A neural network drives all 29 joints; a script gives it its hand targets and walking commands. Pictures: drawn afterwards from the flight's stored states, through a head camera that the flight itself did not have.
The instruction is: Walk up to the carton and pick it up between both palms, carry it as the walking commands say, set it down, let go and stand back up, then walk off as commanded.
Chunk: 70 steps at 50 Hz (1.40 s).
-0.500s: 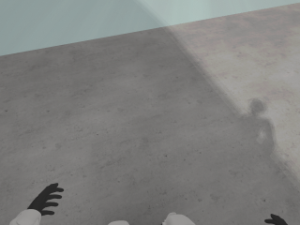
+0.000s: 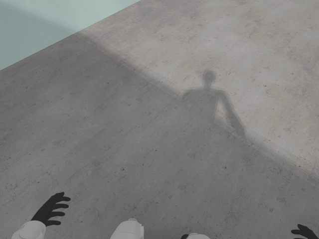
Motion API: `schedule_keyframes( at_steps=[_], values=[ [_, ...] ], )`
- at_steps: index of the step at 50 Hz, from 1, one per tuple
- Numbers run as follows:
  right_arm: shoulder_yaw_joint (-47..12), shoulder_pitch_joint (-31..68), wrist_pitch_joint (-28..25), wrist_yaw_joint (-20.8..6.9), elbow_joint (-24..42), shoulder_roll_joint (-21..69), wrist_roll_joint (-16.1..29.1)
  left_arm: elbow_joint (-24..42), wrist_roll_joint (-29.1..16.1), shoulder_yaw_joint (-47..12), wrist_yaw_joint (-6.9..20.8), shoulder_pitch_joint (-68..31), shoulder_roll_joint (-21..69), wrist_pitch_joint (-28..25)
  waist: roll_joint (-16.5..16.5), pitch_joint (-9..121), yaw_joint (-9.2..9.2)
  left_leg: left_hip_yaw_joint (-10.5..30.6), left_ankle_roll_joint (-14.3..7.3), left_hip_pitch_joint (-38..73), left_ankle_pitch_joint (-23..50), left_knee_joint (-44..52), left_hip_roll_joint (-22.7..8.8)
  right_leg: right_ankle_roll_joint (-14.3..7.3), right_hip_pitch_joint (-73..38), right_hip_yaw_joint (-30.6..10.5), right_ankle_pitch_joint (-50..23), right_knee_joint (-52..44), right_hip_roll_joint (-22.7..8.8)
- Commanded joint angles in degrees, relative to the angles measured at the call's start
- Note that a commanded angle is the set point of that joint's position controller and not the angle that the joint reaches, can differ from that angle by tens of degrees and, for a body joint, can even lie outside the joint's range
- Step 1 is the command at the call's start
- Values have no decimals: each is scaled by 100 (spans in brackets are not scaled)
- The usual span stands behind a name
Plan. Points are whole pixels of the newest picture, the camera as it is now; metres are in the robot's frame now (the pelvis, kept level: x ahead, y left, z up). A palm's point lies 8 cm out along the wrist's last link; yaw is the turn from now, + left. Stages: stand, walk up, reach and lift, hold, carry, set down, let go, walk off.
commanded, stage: walk up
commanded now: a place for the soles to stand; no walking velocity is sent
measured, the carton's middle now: out of the picture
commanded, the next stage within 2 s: none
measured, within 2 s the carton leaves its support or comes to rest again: neither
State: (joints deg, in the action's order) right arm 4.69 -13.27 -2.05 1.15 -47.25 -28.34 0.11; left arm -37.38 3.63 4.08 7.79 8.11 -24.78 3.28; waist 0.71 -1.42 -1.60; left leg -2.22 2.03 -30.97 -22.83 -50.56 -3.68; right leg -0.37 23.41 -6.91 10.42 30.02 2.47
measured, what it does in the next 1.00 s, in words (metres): steps to the right, turning right: left foot, then right foot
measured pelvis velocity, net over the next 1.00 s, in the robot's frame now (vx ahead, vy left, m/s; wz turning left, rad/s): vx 0.07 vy -0.21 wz -1.06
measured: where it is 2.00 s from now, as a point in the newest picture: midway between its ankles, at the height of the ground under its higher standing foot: outside the picture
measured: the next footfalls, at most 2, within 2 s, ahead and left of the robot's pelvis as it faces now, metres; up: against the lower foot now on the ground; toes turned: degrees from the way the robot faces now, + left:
left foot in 0.10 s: +0.14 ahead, +0.06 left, +0.00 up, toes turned -6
right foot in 0.50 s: +0.01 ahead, -0.29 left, +0.00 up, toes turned -37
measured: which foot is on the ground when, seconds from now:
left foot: up 0.00-0.08, down 0.10-0.50, up 0.52-0.70, down 0.72-1.00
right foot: down 0.00-0.10, up 0.12-0.48, down 0.50-0.72, up 0.74-1.00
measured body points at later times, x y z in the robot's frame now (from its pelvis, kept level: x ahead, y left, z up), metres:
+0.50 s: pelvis +0.02 -0.09 +0.00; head +0.05 -0.08 +0.45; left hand +0.35 +0.09 -0.08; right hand -0.12 -0.46 -0.06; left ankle +0.10 +0.06 -0.73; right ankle -0.03 -0.27 -0.73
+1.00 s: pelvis +0.07 -0.21 +0.02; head +0.11 -0.20 +0.46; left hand +0.44 -0.22 -0.08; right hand -0.23 -0.42 -0.04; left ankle +0.16 -0.11 -0.73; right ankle -0.05 -0.37 -0.69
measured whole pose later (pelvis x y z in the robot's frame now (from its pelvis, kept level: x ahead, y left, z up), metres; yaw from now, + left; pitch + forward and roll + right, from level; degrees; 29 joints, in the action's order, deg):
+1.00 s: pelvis +0.07 -0.21 +0.02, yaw -61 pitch +1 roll +0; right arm 5.3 -18.2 -6.5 0.2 -51.4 -26.8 -1.6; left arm -47.1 1.5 6.1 10.7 3.3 -27.9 3.0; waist -5.0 0.2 2.9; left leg -20.7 2.2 -5.0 -12.6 -18.9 -9.1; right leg 0.6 29.6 0.9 7.9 42.8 -8.0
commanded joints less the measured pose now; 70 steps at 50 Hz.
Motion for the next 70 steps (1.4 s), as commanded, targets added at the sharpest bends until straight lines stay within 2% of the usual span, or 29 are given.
schedule_keyframes(
  at_steps=[1,4,5,6,7,9,12,19,23,25,26,27,28,33,35,36,37,38,40,43,47,52,55,57,58,59,61,67,70],
  values=[
    [284,-582,-151,89,419,-899,15,758,82,445,-52,-471,-1357,-120,-1259,933,151,-11,-111,182,167,640,414,-1179,-828,-1519,-534,-943,-829],
    [298,-934,-293,147,342,-868,-10,909,36,320,10,-771,-1240,-112,-1118,937,427,144,-250,1740,932,1997,434,-1056,388,-1632,92,-751,-743],
    [386,-1216,-354,194,320,-1059,-121,973,7,244,47,-831,-1025,-90,-549,856,644,548,-410,2845,1002,2778,291,-801,1431,-1359,836,-189,-245],
    [484,-1149,-352,228,407,-1584,-261,931,-11,98,61,-349,-449,-98,1095,872,526,2192,-506,3462,-388,3922,-1157,-287,2201,-536,1262,1372,574],
    [587,-371,-346,262,704,-1935,-211,823,146,191,7,-209,-837,-59,718,631,352,3074,-960,2365,-1301,4510,-2757,10,2373,-481,1075,2420,26],
    [465,76,-412,200,651,-1446,-129,622,124,387,119,-238,-1449,-59,-27,338,135,2022,-1157,1755,-611,4267,-2330,290,1711,-280,526,3055,-775],
    [450,60,-463,150,577,-1259,-181,359,69,340,307,-42,-1158,-113,400,362,130,101,-853,1645,413,3899,-1747,339,1136,143,-95,2522,-936],
    [578,-140,-388,-48,262,-1589,-200,369,-86,296,358,-678,-904,-174,689,354,387,-1175,-920,2089,1139,3666,-1689,161,481,887,-10,770,-1020],
    [520,28,-285,-93,121,-1533,-95,116,-118,341,218,-372,-918,-219,749,558,205,-1372,-915,2157,1272,2869,-1759,-60,-34,1240,494,-95,-765],
    [433,-41,-202,-120,55,-1315,-143,-235,-53,589,95,459,-1340,-254,188,1123,-327,-1817,-573,1432,976,973,-1211,-413,-1554,979,883,-813,-568],
    [263,-54,-234,-144,272,-929,-23,-261,-11,794,15,682,-2094,-266,-1409,822,-430,-1909,-66,-293,211,13,-495,-1090,-2110,-942,1339,-1213,-1329],
    [184,251,-262,-111,236,-996,26,-133,-74,826,-11,568,-2253,-217,-1717,607,-592,-1103,122,-1566,-1183,-456,-111,-1466,-2582,-2031,1452,-1581,-1653],
    [200,254,-279,-89,184,-1247,47,-34,-140,768,-20,205,-2047,-165,-1370,581,-392,-367,159,-1403,-1027,-441,-356,-1497,-2268,-1901,1598,-1507,-1605],
    [272,-603,-460,32,-204,-1261,-54,235,-54,635,134,-808,-1528,-108,-1673,653,37,-614,-66,467,245,1031,160,-1287,-399,-1382,1804,-1458,-1015],
    [249,-892,-589,85,-189,-1245,-48,201,-59,522,180,-1087,-1436,-112,-1162,606,334,-447,-305,1886,1008,2212,138,-1025,625,-1253,1794,-1000,-874],
    [343,-1397,-642,141,-197,-1448,-151,251,-66,441,197,-1172,-1148,-114,-437,1017,649,240,-495,3200,705,3141,-389,-614,1612,-815,1991,-227,-471],
    [513,-1712,-653,205,-211,-2064,-227,285,-68,355,169,-1090,-671,-123,1094,1130,743,1888,-649,3885,-914,4188,-1919,-303,2383,215,1519,1451,88],
    [541,-882,-660,243,116,-2300,-167,97,66,447,119,-1003,-1095,-89,451,653,494,2717,-1161,2753,-1600,4684,-3124,-72,2354,108,1126,2408,-668],
    [453,-7,-698,149,66,-1845,-133,-295,5,560,176,-653,-1425,-82,21,442,73,1460,-1139,2394,-745,4433,-2552,129,1717,103,485,2635,-1086],
    [373,-329,-669,98,-115,-1401,-206,-426,-144,453,311,-827,-1099,-210,369,-62,250,-453,-870,2369,1039,4230,-1707,286,1433,582,-173,1958,-1160],
    [492,-549,-560,-9,-170,-1464,-165,-333,-253,326,294,-1015,-773,-224,676,387,482,-1066,-862,3146,2914,3811,-1616,125,1053,827,-403,1413,-1005],
    [562,-279,-444,-70,-62,-1597,-141,-137,-264,264,295,-1313,-785,-199,768,322,442,-1383,-998,3138,2543,3631,-1818,-44,608,1053,-28,679,-985],
    [539,-101,-353,-79,-72,-1483,-166,-251,-276,420,195,-829,-969,-249,683,478,58,-1656,-993,2695,2452,2449,-1782,-238,-454,1413,734,64,-563],
    [400,45,-329,-77,175,-1040,-173,-572,-132,758,22,798,-1742,-286,-741,1134,-791,-1946,-588,396,1141,-585,-1090,-941,-3050,210,1715,-634,-789],
    [223,22,-412,-113,346,-761,-76,-432,-118,959,-74,803,-2368,-292,-1889,558,-702,-1468,-205,-1986,-1176,-1666,-107,-1469,-3694,-2457,1884,-1354,-1703],
    [194,170,-433,-85,346,-939,-93,-300,-213,915,-130,356,-2236,-285,-1004,505,-494,-54,-278,-1919,-837,-1494,-508,-1753,-2988,-2558,1923,-1549,-2140],
    [326,-136,-521,-123,143,-1325,-33,-255,-277,788,-156,-71,-1740,-327,-596,362,-187,1,-188,-1111,-187,-577,-730,-1439,-2283,-1197,1223,-1270,-1465],
    [332,-731,-575,-194,16,-995,-59,-13,-89,516,-82,-594,-1348,-485,-1279,245,127,-352,-94,442,883,884,-240,-1353,-235,-877,1479,-1327,-1011],
    [507,-1660,-694,-100,-203,-1140,-143,60,-130,380,-19,-1031,-1142,-431,-192,429,909,-423,-360,3584,1350,1711,-20,-882,2066,-287,1841,304,-430]
  ],
)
